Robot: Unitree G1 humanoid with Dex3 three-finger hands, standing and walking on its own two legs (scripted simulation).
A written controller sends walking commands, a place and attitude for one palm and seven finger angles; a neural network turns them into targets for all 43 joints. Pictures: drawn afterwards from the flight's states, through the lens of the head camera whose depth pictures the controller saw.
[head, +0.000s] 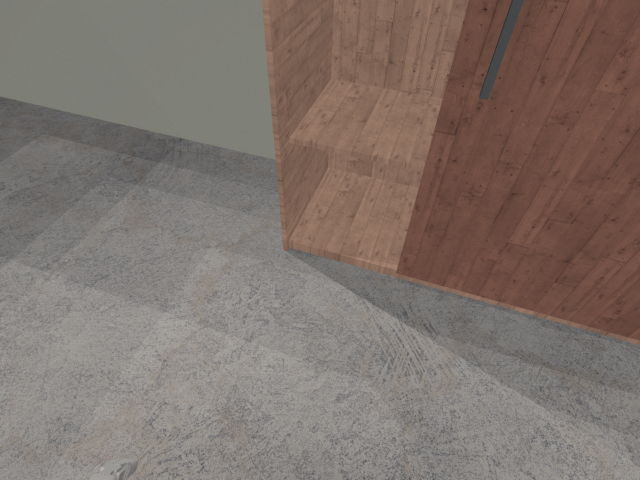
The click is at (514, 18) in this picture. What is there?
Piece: wardrobe's sliding door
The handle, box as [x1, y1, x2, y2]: [479, 0, 523, 99]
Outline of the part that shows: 523,0 511,1 479,98 487,99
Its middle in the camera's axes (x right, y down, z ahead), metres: +0.37 -0.41 +0.79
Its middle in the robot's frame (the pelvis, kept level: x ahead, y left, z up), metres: +0.91 -0.32 +0.16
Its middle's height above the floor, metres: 0.93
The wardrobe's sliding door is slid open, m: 0.45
